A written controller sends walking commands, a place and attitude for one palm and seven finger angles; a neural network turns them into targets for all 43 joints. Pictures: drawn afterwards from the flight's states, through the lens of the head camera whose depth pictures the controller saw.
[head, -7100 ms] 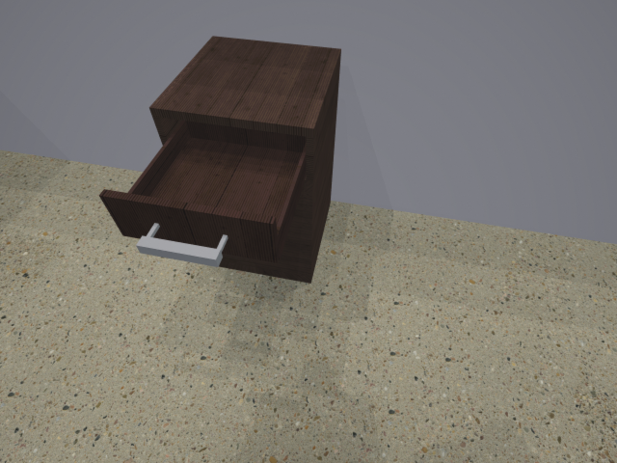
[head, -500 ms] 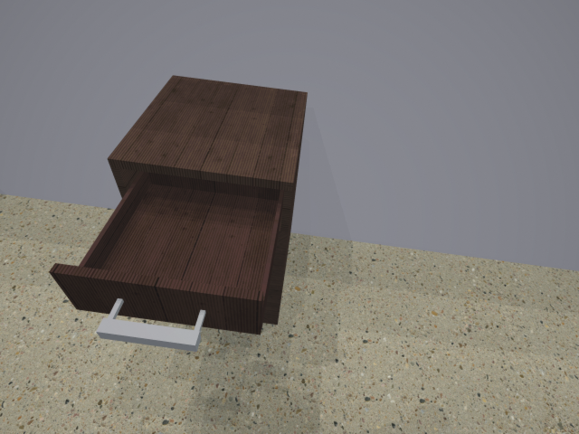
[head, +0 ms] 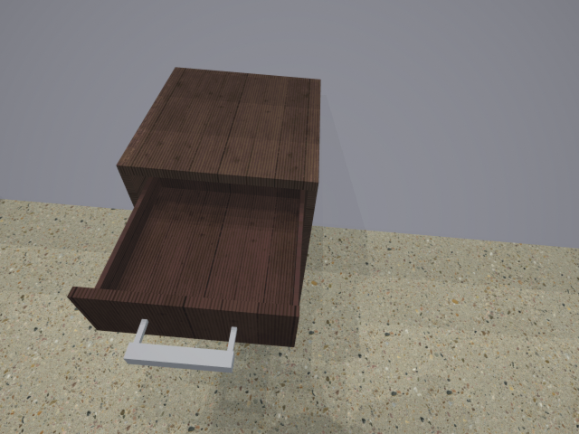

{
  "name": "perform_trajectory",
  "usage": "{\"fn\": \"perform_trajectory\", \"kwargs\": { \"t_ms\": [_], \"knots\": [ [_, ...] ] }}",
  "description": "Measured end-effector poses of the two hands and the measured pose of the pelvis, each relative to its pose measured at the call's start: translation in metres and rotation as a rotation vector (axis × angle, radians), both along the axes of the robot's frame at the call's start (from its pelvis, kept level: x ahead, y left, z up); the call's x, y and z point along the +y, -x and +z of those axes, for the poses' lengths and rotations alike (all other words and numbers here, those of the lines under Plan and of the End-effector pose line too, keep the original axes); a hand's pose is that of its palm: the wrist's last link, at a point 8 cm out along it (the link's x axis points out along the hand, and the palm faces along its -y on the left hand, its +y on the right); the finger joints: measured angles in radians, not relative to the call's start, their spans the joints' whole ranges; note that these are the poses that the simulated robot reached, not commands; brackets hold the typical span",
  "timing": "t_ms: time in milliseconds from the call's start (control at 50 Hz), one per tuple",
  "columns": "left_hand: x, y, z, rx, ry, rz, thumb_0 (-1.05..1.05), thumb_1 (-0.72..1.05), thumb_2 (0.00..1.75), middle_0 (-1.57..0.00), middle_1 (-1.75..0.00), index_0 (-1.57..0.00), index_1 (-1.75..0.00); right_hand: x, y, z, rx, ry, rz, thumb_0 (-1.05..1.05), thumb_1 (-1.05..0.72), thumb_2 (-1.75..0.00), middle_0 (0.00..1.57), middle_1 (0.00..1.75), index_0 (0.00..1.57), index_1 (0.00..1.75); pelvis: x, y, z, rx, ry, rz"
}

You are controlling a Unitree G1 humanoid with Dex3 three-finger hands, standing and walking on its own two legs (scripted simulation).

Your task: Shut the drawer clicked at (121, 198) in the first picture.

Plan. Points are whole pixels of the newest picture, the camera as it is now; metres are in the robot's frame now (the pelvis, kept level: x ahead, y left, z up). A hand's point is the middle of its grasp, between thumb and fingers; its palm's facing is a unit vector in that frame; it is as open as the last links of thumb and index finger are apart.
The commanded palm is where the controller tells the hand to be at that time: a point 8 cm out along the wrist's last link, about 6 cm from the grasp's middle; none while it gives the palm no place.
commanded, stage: come to a stop and stand still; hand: left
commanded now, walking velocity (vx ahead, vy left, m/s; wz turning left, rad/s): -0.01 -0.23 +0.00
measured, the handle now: (184, 343) +0.28 +0.20 -0.14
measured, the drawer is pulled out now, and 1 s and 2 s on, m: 0.30 0.30 0.30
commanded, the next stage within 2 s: look again from close up in 1.20 s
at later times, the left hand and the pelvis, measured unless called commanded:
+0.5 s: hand out of the picture -0.01 +0.17 -0.16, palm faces +0.01 -0.99 -0.16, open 7.4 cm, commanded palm none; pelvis -0.01 +0.01 +0.01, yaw -1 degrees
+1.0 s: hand out of the picture +0.01 +0.23 -0.16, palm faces -0.01 -0.98 -0.21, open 7.4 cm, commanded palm none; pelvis -0.01 +0.06 +0.01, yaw -2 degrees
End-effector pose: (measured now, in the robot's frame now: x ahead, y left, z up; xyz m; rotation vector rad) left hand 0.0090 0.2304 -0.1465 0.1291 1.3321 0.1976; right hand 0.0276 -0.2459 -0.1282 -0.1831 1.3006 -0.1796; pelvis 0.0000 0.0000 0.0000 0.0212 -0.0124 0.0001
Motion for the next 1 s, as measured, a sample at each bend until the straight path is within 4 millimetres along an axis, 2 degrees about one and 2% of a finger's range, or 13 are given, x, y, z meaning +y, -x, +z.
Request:
{"fn": "perform_trajectory", "kwargs": {
  "t_ms": [40, 100, 200, 280, 360, 420, 500, 620, 720, 880, 1000],
  "knots": [
    [0.017, 0.003, -0.009, 0.032, 0.002, -0.006, 0.00, 0.90, 0.90, -0.20, -0.30, -0.20, -0.30, 0.006, -0.005, -0.001, -0.037, 0.029, -0.005, 0.02, -0.93, -0.90, 0.20, 0.30, 0.20, 0.30, 0.012, 0.002, -0.006, -0.002, 0.001, 0.000],
    [0.034, 0.002, -0.008, 0.038, -0.010, -0.015, 0.00, 0.91, 0.90, -0.20, -0.29, -0.20, -0.30, 0.020, -0.005, 0.004, -0.047, 0.035, 0.003, 0.02, -0.92, -0.90, 0.19, 0.30, 0.20, 0.30, 0.020, 0.005, -0.003, 0.001, -0.003, -0.006],
    [0.042, 0.005, 0.005, 0.034, -0.008, -0.035, 0.00, 0.91, 0.90, -0.19, -0.29, -0.20, -0.30, 0.046, -0.005, 0.003, -0.049, -0.017, 0.002, 0.01, -0.92, -0.90, 0.20, 0.30, 0.20, 0.30, 0.027, 0.004, 0.005, 0.015, -0.010, -0.024],
    [0.035, 0.010, 0.014, 0.059, -0.013, -0.063, 0.00, 0.91, 0.90, -0.19, -0.29, -0.20, -0.30, 0.050, -0.001, -0.005, -0.060, -0.048, -0.035, 0.01, -0.93, -0.89, 0.20, 0.30, 0.20, 0.30, 0.028, 0.008, 0.007, 0.020, -0.017, -0.045],
    [0.021, 0.017, 0.022, 0.054, -0.019, -0.070, 0.00, 0.91, 0.90, -0.19, -0.29, -0.20, -0.30, 0.044, 0.015, -0.014, -0.024, -0.069, -0.064, 0.01, -0.94, -0.89, 0.20, 0.30, 0.20, 0.30, 0.023, 0.012, 0.008, 0.005, 0.009, -0.037],
    [0.008, 0.021, 0.022, 0.041, -0.002, -0.059, 0.00, 0.91, 0.90, -0.19, -0.29, -0.20, -0.30, 0.041, 0.030, -0.011, 0.029, -0.074, -0.065, 0.01, -0.94, -0.89, 0.20, 0.30, 0.20, 0.30, 0.018, 0.009, 0.012, 0.000, 0.013, -0.027],
    [-0.010, 0.024, 0.013, 0.048, 0.047, -0.054, 0.00, 0.91, 0.90, -0.19, -0.29, -0.20, -0.30, 0.041, 0.050, -0.008, 0.085, -0.067, -0.073, 0.01, -0.93, -0.89, 0.20, 0.30, 0.20, 0.30, 0.012, 0.005, 0.012, -0.002, 0.025, -0.023],
    [-0.023, 0.035, 0.011, 0.078, 0.076, -0.075, 0.01, 0.92, 0.90, -0.20, -0.29, -0.20, -0.30, 0.050, 0.071, -0.001, 0.134, -0.069, -0.101, 0.01, -0.92, -0.90, 0.20, 0.30, 0.20, 0.30, 0.013, 0.012, 0.015, 0.010, 0.044, -0.034],
    [-0.006, 0.036, 0.008, 0.095, 0.073, -0.099, 0.02, 0.92, 0.90, -0.20, -0.30, -0.20, -0.30, 0.065, 0.079, -0.006, 0.109, -0.069, -0.120, 0.01, -0.91, -0.90, 0.19, 0.30, 0.20, 0.30, 0.029, 0.013, 0.010, 0.023, 0.065, -0.042],
    [0.034, 0.011, 0.014, 0.003, 0.018, -0.072, 0.01, 0.91, 0.90, -0.20, -0.29, -0.20, -0.30, 0.101, 0.076, -0.009, 0.097, -0.108, -0.072, 0.01, -0.91, -0.90, 0.20, 0.30, 0.20, 0.30, 0.049, 0.010, 0.012, 0.007, 0.042, -0.036],
    [0.051, 0.006, 0.021, -0.004, -0.001, -0.078, 0.00, 0.91, 0.90, -0.19, -0.29, -0.20, -0.30, 0.112, 0.072, -0.009, 0.104, -0.116, -0.050, 0.02, -0.92, -0.89, 0.20, 0.30, 0.20, 0.30, 0.061, 0.010, 0.014, 0.015, 0.031, -0.037]
  ]
}}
